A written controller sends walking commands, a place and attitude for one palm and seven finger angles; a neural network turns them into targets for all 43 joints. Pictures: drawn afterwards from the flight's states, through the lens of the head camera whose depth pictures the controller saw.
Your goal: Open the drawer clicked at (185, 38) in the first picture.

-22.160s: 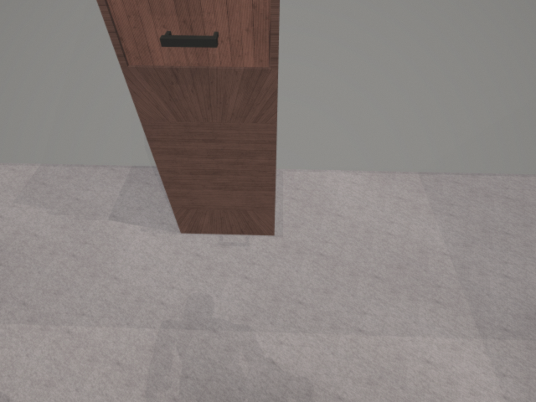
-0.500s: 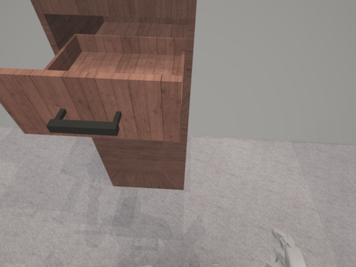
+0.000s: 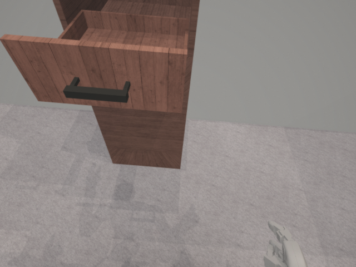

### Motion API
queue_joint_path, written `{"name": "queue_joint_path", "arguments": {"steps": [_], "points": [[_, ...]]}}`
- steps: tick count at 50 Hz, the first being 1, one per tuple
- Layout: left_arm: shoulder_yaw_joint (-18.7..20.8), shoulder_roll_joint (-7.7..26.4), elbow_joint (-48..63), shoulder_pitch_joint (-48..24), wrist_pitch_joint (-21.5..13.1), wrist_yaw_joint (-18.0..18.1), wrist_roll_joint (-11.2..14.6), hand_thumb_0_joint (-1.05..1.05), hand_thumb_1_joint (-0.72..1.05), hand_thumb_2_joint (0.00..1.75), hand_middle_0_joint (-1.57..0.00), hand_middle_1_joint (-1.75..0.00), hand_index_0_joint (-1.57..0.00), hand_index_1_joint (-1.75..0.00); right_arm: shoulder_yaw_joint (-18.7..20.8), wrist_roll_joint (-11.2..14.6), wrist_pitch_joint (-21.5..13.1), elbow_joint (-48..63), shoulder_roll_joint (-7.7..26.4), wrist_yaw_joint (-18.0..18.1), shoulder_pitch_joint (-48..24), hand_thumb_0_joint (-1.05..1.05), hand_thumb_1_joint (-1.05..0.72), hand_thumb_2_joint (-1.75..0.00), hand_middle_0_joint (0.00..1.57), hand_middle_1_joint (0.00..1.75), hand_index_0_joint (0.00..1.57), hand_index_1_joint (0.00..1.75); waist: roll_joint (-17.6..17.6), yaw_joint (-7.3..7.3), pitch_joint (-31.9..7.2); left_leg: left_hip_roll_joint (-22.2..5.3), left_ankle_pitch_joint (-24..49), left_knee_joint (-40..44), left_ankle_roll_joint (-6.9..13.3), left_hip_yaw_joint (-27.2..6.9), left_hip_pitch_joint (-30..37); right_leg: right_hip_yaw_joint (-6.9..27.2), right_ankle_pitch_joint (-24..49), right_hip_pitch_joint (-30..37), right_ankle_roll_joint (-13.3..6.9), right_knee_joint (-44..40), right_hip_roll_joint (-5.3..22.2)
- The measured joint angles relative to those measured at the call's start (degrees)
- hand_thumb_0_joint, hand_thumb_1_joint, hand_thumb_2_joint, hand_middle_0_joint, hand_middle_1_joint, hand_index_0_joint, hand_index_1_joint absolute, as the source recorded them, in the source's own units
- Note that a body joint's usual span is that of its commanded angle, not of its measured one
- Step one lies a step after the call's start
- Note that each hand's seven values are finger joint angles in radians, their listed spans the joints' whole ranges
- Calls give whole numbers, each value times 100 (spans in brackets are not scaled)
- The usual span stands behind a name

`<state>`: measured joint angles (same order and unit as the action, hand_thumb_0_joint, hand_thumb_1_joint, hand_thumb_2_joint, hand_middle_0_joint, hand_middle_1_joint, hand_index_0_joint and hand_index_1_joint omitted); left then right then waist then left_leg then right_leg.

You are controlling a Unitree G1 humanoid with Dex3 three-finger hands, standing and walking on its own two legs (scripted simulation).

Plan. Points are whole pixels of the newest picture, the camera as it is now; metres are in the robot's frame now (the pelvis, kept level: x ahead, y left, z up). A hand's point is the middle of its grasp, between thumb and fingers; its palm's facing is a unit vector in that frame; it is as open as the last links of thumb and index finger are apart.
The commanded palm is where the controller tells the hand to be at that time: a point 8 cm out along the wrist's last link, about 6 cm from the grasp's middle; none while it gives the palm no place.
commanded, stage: stop stepping back and stand still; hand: left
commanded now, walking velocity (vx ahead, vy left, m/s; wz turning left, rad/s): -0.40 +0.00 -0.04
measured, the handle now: (99, 88) +0.47 +0.20 +0.14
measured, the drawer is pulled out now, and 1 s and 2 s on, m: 0.28 0.28 0.28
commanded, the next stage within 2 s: let the arm hang, fingers relaxed in 0.82 s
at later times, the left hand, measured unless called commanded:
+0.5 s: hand out of the picture +0.10 +0.24 +0.34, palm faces +0.63 -0.73 -0.27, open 7.4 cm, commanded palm +0.05 +0.29 +0.33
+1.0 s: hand out of the picture +0.15 +0.25 +0.23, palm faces +0.44 -0.78 -0.45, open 7.4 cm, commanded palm none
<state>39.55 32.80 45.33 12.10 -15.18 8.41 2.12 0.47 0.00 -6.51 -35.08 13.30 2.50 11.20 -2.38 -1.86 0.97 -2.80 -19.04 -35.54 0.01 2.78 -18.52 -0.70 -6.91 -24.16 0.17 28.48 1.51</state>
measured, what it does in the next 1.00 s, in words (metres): steps on the spot: left foot, then right foot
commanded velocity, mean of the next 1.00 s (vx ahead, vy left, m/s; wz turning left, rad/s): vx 0.09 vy -0.01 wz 0.00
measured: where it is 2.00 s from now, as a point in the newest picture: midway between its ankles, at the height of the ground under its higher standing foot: outside the picture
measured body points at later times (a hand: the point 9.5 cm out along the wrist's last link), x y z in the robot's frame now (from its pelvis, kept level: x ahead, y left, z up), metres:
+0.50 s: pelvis -0.08 +0.00 +0.00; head -0.10 +0.03 +0.45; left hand +0.06 +0.28 +0.35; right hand +0.06 -0.22 -0.07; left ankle -0.05 +0.11 -0.73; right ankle -0.05 -0.10 -0.72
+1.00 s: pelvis -0.10 +0.00 +0.00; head -0.12 -0.02 +0.45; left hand +0.12 +0.29 +0.25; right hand +0.06 -0.26 -0.10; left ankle -0.05 +0.11 -0.73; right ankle -0.06 -0.11 -0.73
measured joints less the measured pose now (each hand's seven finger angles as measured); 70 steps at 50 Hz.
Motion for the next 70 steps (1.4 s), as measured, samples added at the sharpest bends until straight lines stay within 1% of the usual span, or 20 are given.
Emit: {"name": "queue_joint_path", "arguments": {"steps": [2,5,7,10,14,16,18,23,28,38,46,48,49,52,54,58,60,62,66,70], "points": [[99,162,177,-20,-93,-6,36,1,88,90,-21,-30,-22,-30,158,-24,-68,-9,56,29,-119,1,-91,-90,21,30,21,30,18,5,86,-55,224,240,-94,-136,-76,-47,-95,-330,55,334,-19],[317,208,267,-63,-261,-22,117,1,88,90,-21,-30,-22,-30,254,-74,-156,-128,-85,14,-211,1,-91,-90,20,30,20,30,-87,173,218,-92,223,69,-185,-128,-228,23,-1132,-521,39,1369,-198],[339,150,215,-211,-262,-14,91,1,88,90,-21,-30,-22,-30,219,-25,-194,-123,-159,-42,-137,1,-91,-90,20,30,20,30,-24,255,215,-174,277,61,-221,-177,-217,-146,-1230,-180,21,1201,-295],[295,115,-38,-585,-161,-5,49,1,88,90,-21,-30,-22,-30,28,65,-103,-91,-238,-106,-63,1,-91,-90,20,30,20,30,-32,322,80,-204,244,-127,-248,-160,-286,-158,-625,358,-121,475,-342],[-68,-167,-464,-1061,43,43,37,1,88,90,-21,-30,-22,-30,-129,70,120,-225,-240,-92,-76,1,-91,-90,21,30,21,30,101,154,-84,-60,-274,-568,-31,-238,-303,-258,-521,472,-253,274,-367],[-180,-241,-529,-996,147,76,53,1,88,90,-21,-30,-21,-30,-174,28,192,-203,-219,-64,10,1,-91,-90,21,30,21,30,120,39,-234,32,-348,-242,70,-110,-48,-287,-461,477,-240,190,-332],[-223,-283,-497,-785,185,86,73,1,88,90,-20,-30,-21,-30,-192,-22,223,-147,-215,-20,80,1,-91,-90,21,30,21,30,84,-26,-277,92,163,87,139,-63,64,-262,-646,424,-224,286,-285],[-276,-376,-335,-313,167,76,-5,1,88,90,-20,-30,-21,-30,-173,-41,93,-101,-308,27,356,1,-91,-90,21,30,21,30,83,-18,-340,59,447,413,124,3,181,-212,-1422,246,-92,1200,-301],[-201,-172,-312,-267,131,72,6,1,88,90,-20,-30,-21,-30,-287,-21,63,-117,-342,-2,428,1,-91,-90,21,30,21,30,-16,101,-344,52,455,299,33,84,56,-250,-670,822,-152,91,-195],[-316,-302,-295,-19,73,-7,78,1,88,90,-21,-30,-21,-30,-102,55,190,-184,-108,36,207,1,-91,-90,21,30,21,30,246,-36,-240,-80,559,346,-4,23,45,-304,-492,873,-200,-84,-335],[-142,-221,-428,74,-94,7,62,1,88,90,-21,-30,-22,-30,-32,82,54,-149,-72,88,232,1,-91,-90,20,30,20,30,240,93,-161,-5,720,643,29,89,126,-248,-384,878,-144,-243,-270],[-833,-290,-1328,-134,-145,-152,11,0,88,90,-20,-30,-21,-30,-28,153,-239,-494,103,-70,155,1,-91,-90,20,30,20,30,372,130,-306,51,679,445,51,31,-96,-270,-478,599,-94,140,-202],[-1297,-409,-2038,-205,101,-292,-63,0,89,90,-20,-30,-21,-30,-8,123,-223,-713,213,-144,62,1,-91,-90,20,30,20,30,452,144,-401,117,651,357,72,27,-167,-216,-564,464,-70,385,-144],[-2445,-888,-4598,-282,1147,-606,-239,0,90,90,-19,-30,-20,-30,17,0,145,-1176,406,-213,-227,1,-91,-90,20,30,21,30,622,73,-623,320,558,124,136,80,-270,73,-952,294,-58,875,-25],[-3027,-1318,-6291,-246,1654,-730,-337,0,91,90,-19,-30,-19,-30,26,-56,360,-1348,440,-228,-355,1,-91,-90,20,30,21,30,768,-9,-578,285,477,-38,115,85,-274,100,-1036,291,-49,1010,-62],[-3891,-2173,-8635,131,2111,-856,-376,1,91,90,-19,-30,-19,-30,15,-157,703,-1501,266,-243,-194,1,-91,-90,20,30,20,30,598,-147,-173,272,2,-267,117,-111,-215,52,-947,470,-118,924,-181],[-3913,-2498,-9349,369,2095,-742,-282,0,95,90,-19,-30,-20,-30,-2,-165,776,-1654,135,-227,38,1,-91,-90,20,30,20,30,431,-125,69,198,514,-113,74,-214,-135,-11,-875,574,-150,804,-280],[-3766,-2380,-9782,517,2007,-652,-264,-2,103,90,-20,-30,-21,-30,-30,-182,838,-1918,-41,-206,331,1,-91,-90,20,30,20,30,246,-1,227,147,650,10,-17,-290,-87,-78,-775,674,-177,602,-334],[-3768,-2120,-10375,892,1900,-762,-275,-2,103,90,-21,-30,-21,-30,-21,-192,984,-2379,-251,-190,843,1,-91,-90,20,30,20,30,171,203,310,112,753,411,-16,-359,-34,-136,-650,787,-216,105,-382],[-3787,-1981,-10814,1185,1800,-765,-264,-1,98,90,-20,-30,-21,-30,32,-147,987,-2659,-306,-166,1102,1,-91,-90,20,30,20,30,232,247,361,155,908,673,-13,-346,82,-128,-336,903,-213,-171,-339]]}}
